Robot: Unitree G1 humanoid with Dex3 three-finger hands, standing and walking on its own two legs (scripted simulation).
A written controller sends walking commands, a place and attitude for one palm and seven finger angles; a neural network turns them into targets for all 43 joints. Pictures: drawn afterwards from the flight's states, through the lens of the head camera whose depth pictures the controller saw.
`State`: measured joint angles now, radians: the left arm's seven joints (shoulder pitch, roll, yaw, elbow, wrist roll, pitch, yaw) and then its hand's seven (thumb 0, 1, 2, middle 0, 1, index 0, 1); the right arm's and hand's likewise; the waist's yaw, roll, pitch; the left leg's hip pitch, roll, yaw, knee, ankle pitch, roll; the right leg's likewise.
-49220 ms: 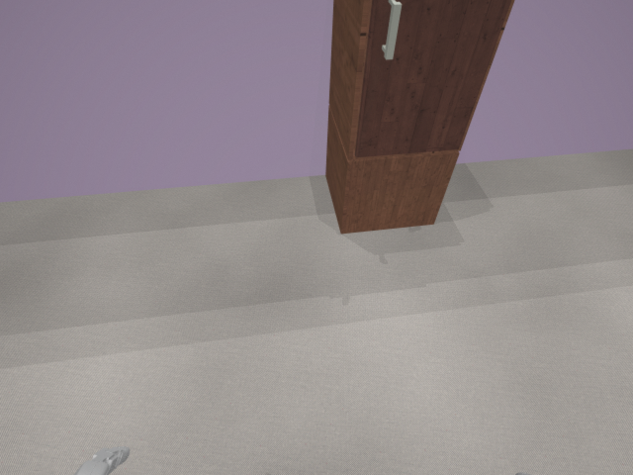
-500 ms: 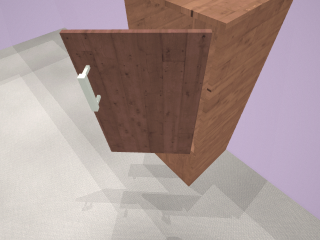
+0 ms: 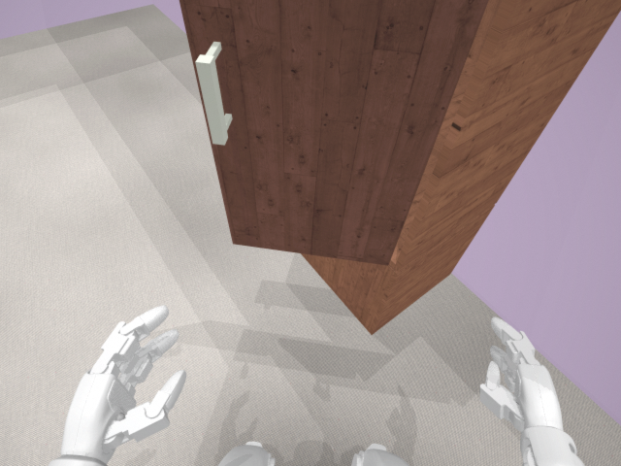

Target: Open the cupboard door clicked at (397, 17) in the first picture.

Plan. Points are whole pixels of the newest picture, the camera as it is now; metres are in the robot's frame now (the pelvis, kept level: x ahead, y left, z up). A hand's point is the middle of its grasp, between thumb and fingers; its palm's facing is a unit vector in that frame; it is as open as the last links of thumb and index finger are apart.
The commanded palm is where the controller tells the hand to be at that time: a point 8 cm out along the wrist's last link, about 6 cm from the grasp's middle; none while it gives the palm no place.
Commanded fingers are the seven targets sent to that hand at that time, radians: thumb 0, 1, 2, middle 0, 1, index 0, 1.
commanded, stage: raise the hand with hooked fingers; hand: left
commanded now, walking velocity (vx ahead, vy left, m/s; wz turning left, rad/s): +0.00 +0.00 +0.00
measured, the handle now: (217, 95) +0.58 +0.21 +0.14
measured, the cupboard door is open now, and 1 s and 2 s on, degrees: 45 45 45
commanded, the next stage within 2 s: move the hooked fingers beside the handle in 1.62 s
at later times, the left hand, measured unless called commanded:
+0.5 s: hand (109, 302) +0.26 +0.25 +0.09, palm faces +0.04 -1.00 -0.08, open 12.0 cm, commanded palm +0.23 +0.30 +0.10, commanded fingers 0.00 -0.27 0.40 -0.28 -1.05 -0.28 -1.05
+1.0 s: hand (83, 228) +0.31 +0.28 +0.15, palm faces +0.03 -1.00 -0.07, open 13.9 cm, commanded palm +0.29 +0.33 +0.16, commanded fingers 0.00 -0.50 0.30 -0.30 -1.20 -0.30 -1.20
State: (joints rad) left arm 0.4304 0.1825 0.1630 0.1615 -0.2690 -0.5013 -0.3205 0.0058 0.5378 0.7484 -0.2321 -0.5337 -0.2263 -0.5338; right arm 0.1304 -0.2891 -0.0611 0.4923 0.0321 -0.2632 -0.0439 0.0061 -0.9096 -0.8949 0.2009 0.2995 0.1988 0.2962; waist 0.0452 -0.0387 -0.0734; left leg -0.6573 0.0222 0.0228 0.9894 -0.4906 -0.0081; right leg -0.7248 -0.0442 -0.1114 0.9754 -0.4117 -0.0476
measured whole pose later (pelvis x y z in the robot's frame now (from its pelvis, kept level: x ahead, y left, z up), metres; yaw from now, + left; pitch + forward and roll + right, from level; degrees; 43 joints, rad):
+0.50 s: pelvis +0.01 +0.04 +0.02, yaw +0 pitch +7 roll -2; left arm 0.24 0.29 0.27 0.05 -0.29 -0.30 -0.28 0.00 -0.04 0.50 -0.27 -0.91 -0.26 -0.91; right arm 0.32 -0.28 0.03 0.60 0.03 -0.28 -0.07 0.01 -0.90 -0.89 0.21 0.30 0.20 0.30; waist 0.00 0.02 -0.05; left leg -0.55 0.01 0.04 0.87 -0.45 0.04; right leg -0.59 -0.05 -0.10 0.81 -0.34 0.00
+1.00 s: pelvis +0.03 +0.02 +0.04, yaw +0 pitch +4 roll -1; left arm -0.02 0.39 0.40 0.24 -0.32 -0.10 -0.45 -0.02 -0.48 0.31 -0.30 -1.19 -0.29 -1.19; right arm 0.24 -0.26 0.07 0.60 0.04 -0.25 -0.11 0.01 -0.90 -0.89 0.21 0.30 0.20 0.30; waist 0.04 0.05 -0.03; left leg -0.34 0.02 0.03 0.68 -0.40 0.02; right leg -0.39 -0.03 -0.11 0.63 -0.30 -0.01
